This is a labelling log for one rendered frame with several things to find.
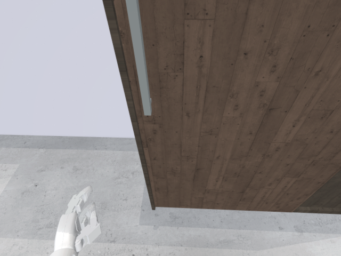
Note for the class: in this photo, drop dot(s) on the wardrobe door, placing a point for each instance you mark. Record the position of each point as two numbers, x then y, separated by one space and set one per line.
246 100
329 195

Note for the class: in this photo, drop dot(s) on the robot left hand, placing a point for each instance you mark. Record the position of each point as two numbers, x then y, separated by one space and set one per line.
73 231

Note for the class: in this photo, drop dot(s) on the handle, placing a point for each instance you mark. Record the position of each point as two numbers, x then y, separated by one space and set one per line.
133 11

